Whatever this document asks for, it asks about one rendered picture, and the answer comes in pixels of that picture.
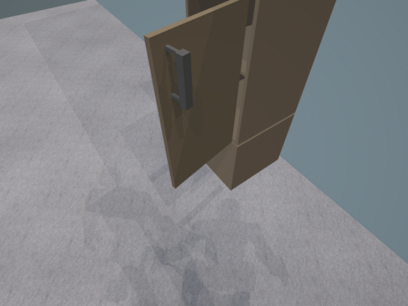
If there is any handle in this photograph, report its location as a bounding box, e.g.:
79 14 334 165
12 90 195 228
165 45 193 111

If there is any cupboard door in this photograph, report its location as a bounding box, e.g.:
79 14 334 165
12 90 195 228
144 0 249 189

